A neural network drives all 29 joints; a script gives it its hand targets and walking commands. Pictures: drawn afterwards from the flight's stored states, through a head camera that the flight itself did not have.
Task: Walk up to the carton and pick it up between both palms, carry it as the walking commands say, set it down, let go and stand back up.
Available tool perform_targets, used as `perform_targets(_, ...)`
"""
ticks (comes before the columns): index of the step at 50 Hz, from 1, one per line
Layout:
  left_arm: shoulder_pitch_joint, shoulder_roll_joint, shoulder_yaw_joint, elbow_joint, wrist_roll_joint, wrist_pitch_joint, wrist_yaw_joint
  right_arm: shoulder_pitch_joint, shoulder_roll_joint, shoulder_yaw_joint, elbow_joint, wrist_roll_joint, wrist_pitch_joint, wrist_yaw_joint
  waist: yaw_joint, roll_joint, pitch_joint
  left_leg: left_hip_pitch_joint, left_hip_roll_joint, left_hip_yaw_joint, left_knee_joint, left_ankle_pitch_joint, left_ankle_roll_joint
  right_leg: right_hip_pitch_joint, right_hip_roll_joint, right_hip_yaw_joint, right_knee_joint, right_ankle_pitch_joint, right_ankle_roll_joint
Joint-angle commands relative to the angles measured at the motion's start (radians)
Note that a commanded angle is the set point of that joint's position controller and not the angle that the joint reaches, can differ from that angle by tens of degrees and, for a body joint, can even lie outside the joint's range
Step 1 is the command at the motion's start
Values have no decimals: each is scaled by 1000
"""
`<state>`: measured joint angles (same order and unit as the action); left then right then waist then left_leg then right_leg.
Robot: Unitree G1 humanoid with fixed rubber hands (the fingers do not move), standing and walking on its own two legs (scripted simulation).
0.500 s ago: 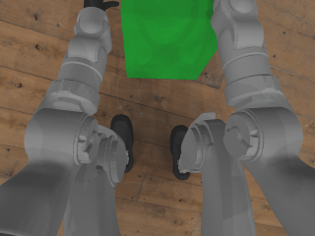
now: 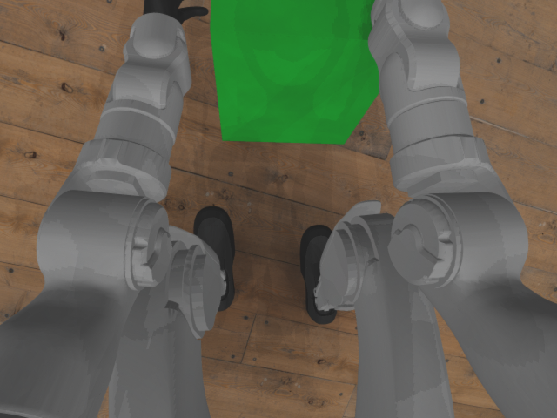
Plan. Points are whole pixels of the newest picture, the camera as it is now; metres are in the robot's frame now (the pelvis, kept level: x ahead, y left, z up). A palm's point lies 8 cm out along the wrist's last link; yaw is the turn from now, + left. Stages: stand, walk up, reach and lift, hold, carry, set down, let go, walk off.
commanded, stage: set down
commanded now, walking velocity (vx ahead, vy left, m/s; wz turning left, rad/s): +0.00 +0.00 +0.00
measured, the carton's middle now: (293, 53) +0.51 -0.04 -0.27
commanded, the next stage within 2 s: none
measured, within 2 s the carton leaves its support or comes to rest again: neither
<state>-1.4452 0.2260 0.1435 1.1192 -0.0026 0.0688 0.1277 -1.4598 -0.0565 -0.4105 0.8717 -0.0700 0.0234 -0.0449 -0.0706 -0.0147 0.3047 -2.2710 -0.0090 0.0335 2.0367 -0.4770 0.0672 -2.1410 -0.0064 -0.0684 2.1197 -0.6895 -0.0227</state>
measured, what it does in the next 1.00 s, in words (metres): stands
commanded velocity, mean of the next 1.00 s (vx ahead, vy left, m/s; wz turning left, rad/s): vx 0.00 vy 0.00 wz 0.00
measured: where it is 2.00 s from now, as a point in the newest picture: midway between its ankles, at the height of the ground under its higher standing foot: (269, 282)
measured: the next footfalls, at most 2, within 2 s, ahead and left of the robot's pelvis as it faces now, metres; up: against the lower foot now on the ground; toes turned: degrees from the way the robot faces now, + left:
none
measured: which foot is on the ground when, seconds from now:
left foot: down 0.00-1.00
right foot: down 0.00-1.00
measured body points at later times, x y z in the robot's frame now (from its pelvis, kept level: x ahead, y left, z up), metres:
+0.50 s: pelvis +0.00 +0.00 -0.01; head +0.37 +0.02 +0.24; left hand +0.54 +0.11 -0.22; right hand +0.58 -0.12 -0.14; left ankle +0.13 +0.10 -0.37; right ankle +0.08 -0.11 -0.37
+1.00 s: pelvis -0.01 +0.00 -0.02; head +0.36 +0.02 +0.24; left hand +0.53 +0.15 -0.22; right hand +0.58 -0.12 -0.14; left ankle +0.13 +0.10 -0.37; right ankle +0.08 -0.11 -0.37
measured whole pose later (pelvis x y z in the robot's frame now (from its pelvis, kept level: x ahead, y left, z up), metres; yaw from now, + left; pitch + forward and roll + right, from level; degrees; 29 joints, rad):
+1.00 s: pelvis -0.01 +0.00 -0.02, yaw +0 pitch +37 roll -3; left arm -1.44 0.32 0.14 1.22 0.00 0.04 0.11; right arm -1.51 -0.12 -0.37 0.98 -0.07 0.01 -0.03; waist -0.06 -0.01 0.34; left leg -2.28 -0.01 0.03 2.09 -0.46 0.06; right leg -2.14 0.00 -0.07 2.18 -0.68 -0.02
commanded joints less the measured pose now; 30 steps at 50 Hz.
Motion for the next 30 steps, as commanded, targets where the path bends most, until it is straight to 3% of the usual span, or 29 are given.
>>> perform_targets(1, -167, -77, 80, -67, 83, -28, -30, 143, 174, 27, 410, -139, 141, 33, -7, 147, -851, 799, -82, -68, -77, 216, -71, 151, 156, 62, -177, 270, 26)
perform_targets(2, -160, -88, 90, -55, 92, -26, -36, 111, 171, 51, 396, -140, 136, 32, 26, 118, -865, 808, -79, -55, -57, 268, -73, 177, 150, 72, -198, 290, 28)
perform_targets(3, -193, -129, 47, -79, 70, -31, -39, 148, 203, 41, 450, -129, 140, 38, -2, 166, -873, 825, -84, -75, -71, 235, -77, 141, 155, 67, -185, 263, 21)
perform_targets(4, -166, -87, 61, -92, 78, -35, -34, 170, 215, 54, 445, -130, 139, 37, -6, 123, -860, 801, -84, -76, -69, 217, -67, 145, 155, 61, -185, 254, 20)
perform_targets(5, -185, -55, 67, -99, 68, -37, -30, 195, 154, 32, 466, -152, 136, 29, -22, 122, -856, 818, -85, -66, -68, 219, -77, 159, 155, 57, -190, 253, 28)
perform_targets(6, -155, -60, 75, -59, 77, -35, -34, 162, 171, 51, 458, -144, 134, 25, 27, 109, -845, 770, -86, -66, -67, 208, -74, 174, 158, 67, -191, 255, 27)
perform_targets(7, -185, -75, 68, -86, 61, -44, -32, 158, 170, 60, 416, -134, 128, 22, 0, 123, -878, 765, -76, -62, -54, 233, -74, 206, 159, 80, -187, 288, 26)
perform_targets(8, -177, -60, 58, -71, 69, -46, -31, 147, 165, 50, 444, -132, 130, 29, 15, 133, -855, 801, -83, -74, -70, 241, -73, 147, 155, 63, -176, 286, 31)
perform_targets(9, -125, -42, 80, -31, 75, -41, -26, 208, 128, 42, 497, -145, 132, 29, -2, 112, -827, 774, -84, -68, -64, 208, -73, 137, 154, 63, -192, 248, 30)
perform_targets(10, -188, -28, 65, -93, 75, -45, -25, 182, 144, 52, 454, -144, 127, 28, -6, 102, -852, 785, -80, -80, -62, 227, -71, 172, 147, 62, -175, 279, 29)
perform_targets(11, -193, -88, 44, -70, 77, -41, -36, 201, 178, 40, 504, -137, 134, 36, -11, 144, -840, 791, -86, -77, -74, 202, -75, 156, 160, 58, -175, 262, 24)
perform_targets(12, -204, -37, 62, -93, 55, -54, -30, 151, 130, 53, 441, -130, 127, 28, 6, 124, -863, 786, -76, -73, -55, 242, -77, 169, 152, 71, -169, 272, 25)
perform_targets(13, -162, -20, 80, -73, 82, -51, -17, 149, 122, 66, 448, -127, 117, 23, 19, 80, -854, 758, -78, -66, -62, 209, -71, 198, 155, 72, -184, 273, 31)
perform_targets(14, -190, -30, 69, -61, 73, -51, -17, 162, 122, 61, 463, -118, 119, 24, 12, 123, -844, 792, -76, -68, -59, 220, -73, 166, 156, 76, -177, 266, 25)
perform_targets(15, -147, 34, 87, -67, 82, -57, -12, 170, 135, 75, 454, -100, 122, 29, 50, 122, -855, 777, -82, -59, -72, 209, -70, 169, 147, 64, -171, 272, 37)
perform_targets(16, -163, 3, 94, -51, 85, -59, -10, 127, 114, 91, 424, -117, 109, 18, 49, 74, -846, 746, -79, -65, -54, 208, -64, 199, 149, 82, -176, 274, 35)
perform_targets(17, -120, 60, 89, -36, 78, -52, 2, 185, -7, 17, 463, -146, 118, 9, 8, 134, -796, 757, -80, -65, -52, 208, -78, 132, 150, 74, -168, 260, 29)
perform_targets(18, -187, 68, 70, -107, 75, -65, 1, 169, 31, 31, 453, -138, 113, 7, 7, 144, -839, 807, -76, -86, -58, 225, -76, 129, 151, 63, -157, 266, 33)
perform_targets(19, -189, -2, 56, -75, 57, -50, -21, 207, 83, 45, 524, -141, 130, 25, -19, 121, -814, 792, -76, -81, -66, 162, -76, 142, 150, 60, -169, 220, 29)
perform_targets(20, -144, -10, 48, -49, 53, -54, -24, 214, 84, 69, 513, -130, 115, 26, -13, 104, -822, 760, -70, -88, -53, 208, -76, 139, 150, 62, -154, 267, 26)
perform_targets(21, -183, 41, 55, -81, 59, -58, -9, 202, 21, 21, 508, -145, 123, 16, -16, 142, -818, 795, -72, -76, -50, 205, -83, 128, 144, 65, -159, 253, 27)
perform_targets(22, -174, 49, 81, -59, 78, -57, -7, 178, 55, 44, 487, -129, 124, 19, 22, 152, -793, 785, -75, -72, -61, 165, -83, 129, 149, 76, -162, 217, 26)
perform_targets(23, -189, 26, 58, -65, 61, -58, -12, 206, 36, 18, 514, -139, 123, 16, -17, 166, -816, 789, -69, -69, -55, 170, -88, 155, 152, 73, -167, 236, 18)
perform_targets(24, -173, 51, 65, -49, 66, -61, -5, 193, 33, 42, 484, -138, 111, 12, -19, 107, -818, 789, -81, -80, -49, 180, -79, 133, 152, 54, -158, 241, 27)
perform_targets(25, -179, 6, 24, -51, 37, -58, -19, 177, 17, 44, 488, -121, 111, 21, -21, 175, -818, 815, -64, -92, -48, 213, -85, 104, 146, 67, -153, 258, 15)
perform_targets(27, -181, 64, 46, -82, 42, -75, -9, 191, -22, 29, 498, -131, 103, 7, -5, 161, -817, 779, -71, -62, -47, 226, -91, 162, 147, 72, -165, 277, 16)
perform_targets(28, -150, 123, 76, -42, 57, -68, 6, 193, -29, 40, 498, -108, 107, 6, 29, 162, -814, 811, -65, -74, -47, 211, -87, 126, 142, 72, -161, 253, 23)
perform_targets(29, -99, 157, 102, 6, 64, -64, 6, 232, -46, 47, 531, -121, 112, 7, 28, 106, -763, 742, -70, -73, -47, 154, -82, 130, 139, 62, -157, 216, 30)
perform_targets(30, -102, 130, 95, -15, 87, -64, -3, 227, -36, 67, 527, -115, 112, 12, 70, 149, -784, 741, -71, -54, -58, 186, -89, 161, 145, 85, -162, 255, 20)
